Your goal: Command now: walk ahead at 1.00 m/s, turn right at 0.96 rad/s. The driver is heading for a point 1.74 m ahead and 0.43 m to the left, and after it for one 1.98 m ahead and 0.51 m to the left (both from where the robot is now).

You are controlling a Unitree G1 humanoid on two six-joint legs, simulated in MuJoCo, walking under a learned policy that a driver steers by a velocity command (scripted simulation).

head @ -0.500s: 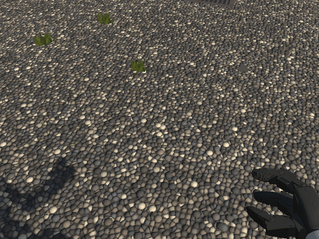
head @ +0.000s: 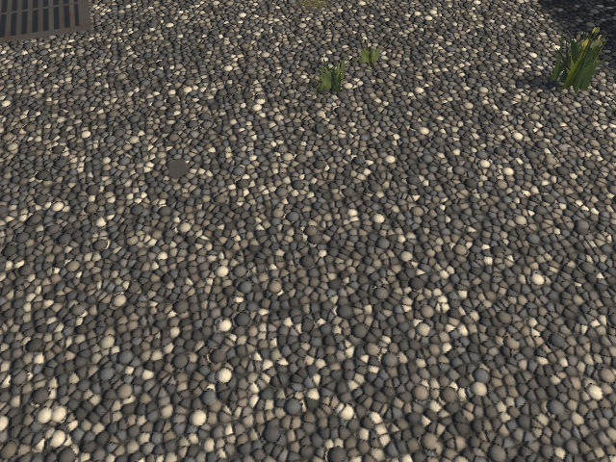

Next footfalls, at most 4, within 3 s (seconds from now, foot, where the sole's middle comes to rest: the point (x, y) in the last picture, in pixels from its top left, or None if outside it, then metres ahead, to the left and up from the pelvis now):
0.36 left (264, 416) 0.57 0.13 -0.74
0.82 right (301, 249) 1.02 0.06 -0.74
1.28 left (136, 190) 1.24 0.54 -0.74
1.74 right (182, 92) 1.70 0.48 -0.74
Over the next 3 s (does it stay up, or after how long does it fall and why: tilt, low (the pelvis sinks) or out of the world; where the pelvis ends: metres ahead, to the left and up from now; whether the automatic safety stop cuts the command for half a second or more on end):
stays up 2.08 0.54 0.03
